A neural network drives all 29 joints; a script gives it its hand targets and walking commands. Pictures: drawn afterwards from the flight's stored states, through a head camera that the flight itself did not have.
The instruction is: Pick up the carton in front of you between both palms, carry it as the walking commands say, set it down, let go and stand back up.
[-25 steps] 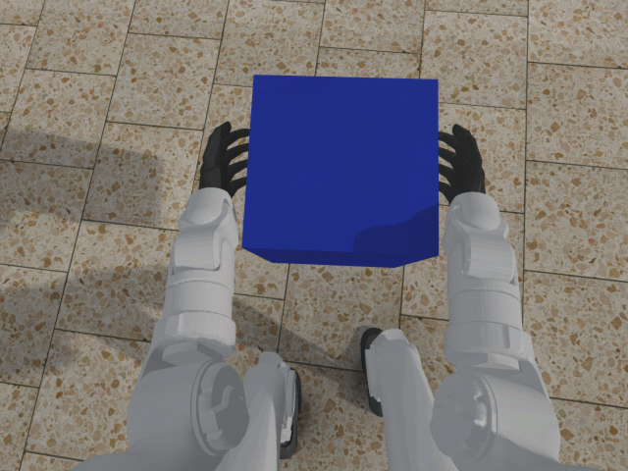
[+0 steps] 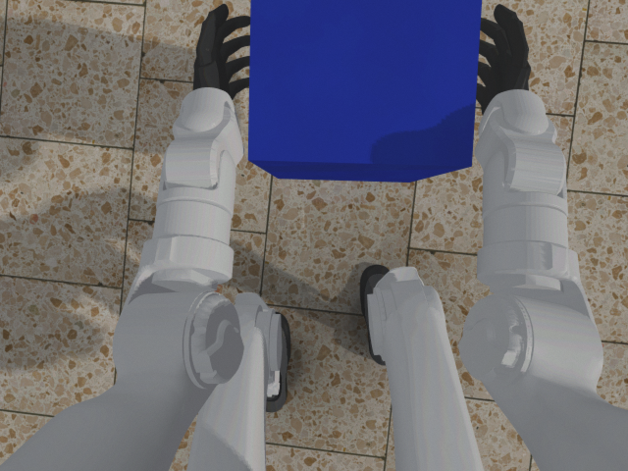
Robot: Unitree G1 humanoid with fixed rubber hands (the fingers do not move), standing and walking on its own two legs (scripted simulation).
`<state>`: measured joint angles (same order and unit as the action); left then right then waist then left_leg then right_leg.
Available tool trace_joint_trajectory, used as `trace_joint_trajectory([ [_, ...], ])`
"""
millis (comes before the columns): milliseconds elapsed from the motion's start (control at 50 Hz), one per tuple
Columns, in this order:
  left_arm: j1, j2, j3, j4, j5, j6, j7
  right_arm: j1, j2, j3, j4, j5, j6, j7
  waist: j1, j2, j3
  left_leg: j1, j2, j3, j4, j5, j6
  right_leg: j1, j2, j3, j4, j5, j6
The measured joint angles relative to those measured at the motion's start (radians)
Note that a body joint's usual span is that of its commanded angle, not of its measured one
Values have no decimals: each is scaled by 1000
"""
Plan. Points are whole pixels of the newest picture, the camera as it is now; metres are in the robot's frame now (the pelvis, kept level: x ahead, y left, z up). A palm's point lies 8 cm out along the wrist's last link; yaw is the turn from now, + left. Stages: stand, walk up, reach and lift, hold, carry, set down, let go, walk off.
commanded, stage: set down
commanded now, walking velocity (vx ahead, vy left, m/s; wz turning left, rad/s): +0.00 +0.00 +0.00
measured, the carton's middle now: (352, 93) +0.53 -0.10 -0.19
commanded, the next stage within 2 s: none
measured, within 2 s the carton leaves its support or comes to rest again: rests again in 0.92 s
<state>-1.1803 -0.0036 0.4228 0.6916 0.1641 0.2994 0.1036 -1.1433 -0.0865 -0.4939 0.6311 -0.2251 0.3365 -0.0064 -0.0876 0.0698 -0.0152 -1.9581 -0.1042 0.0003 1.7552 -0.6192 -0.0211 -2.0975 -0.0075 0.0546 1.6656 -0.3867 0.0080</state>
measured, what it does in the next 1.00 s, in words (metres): lowers itself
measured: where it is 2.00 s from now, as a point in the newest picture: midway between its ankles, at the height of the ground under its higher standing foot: (327, 354)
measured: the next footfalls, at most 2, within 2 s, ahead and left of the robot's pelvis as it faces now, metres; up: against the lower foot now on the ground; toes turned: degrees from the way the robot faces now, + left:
none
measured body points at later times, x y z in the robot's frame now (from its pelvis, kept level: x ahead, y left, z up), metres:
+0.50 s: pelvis -0.01 +0.00 -0.09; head +0.37 -0.07 +0.13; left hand +0.58 +0.02 -0.27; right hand +0.52 -0.28 -0.27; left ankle +0.06 +0.12 -0.47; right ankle +0.13 -0.13 -0.47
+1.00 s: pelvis -0.02 +0.01 -0.12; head +0.37 -0.04 +0.10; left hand +0.57 +0.03 -0.30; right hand +0.51 -0.27 -0.30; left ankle +0.06 +0.12 -0.47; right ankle +0.13 -0.13 -0.47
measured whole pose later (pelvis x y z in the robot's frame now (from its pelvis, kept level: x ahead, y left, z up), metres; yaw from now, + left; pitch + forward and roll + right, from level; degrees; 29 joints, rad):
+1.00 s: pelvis -0.02 +0.01 -0.12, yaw +2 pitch +36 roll +0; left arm -1.62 0.22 0.13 1.01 -0.07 0.26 0.17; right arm -1.51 -0.35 -0.41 0.94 -0.08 0.27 0.04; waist -0.16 0.08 0.47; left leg -2.15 -0.18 0.00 2.20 -0.70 -0.03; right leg -2.26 -0.06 0.04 2.09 -0.46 0.02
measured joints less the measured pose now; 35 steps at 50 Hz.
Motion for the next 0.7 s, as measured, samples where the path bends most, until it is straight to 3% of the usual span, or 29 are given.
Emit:
trace_joint_trajectory([
  [380, -261, 135, -114, 141, -107, -17, 54, -242, -137, 65, 122, 83, -12, -33, -36, 5, 261, -158, -19, 2, 266, -58, -23, -175, -7, -5, 259, -33, -14],
  [580, -364, 197, -233, 203, -198, -19, 93, -318, -212, 108, 177, 171, -23, -27, -62, -11, 418, -159, -43, -4, 385, -98, -27, -176, -28, -13, 376, -71, -17],
  [700, -380, 212, -260, 242, -211, -27, 94, -335, -217, 92, 220, 169, -35, -8, -70, -12, 420, -174, -52, -5, 416, -103, -21, -182, -35, -13, 402, -79, -11],
])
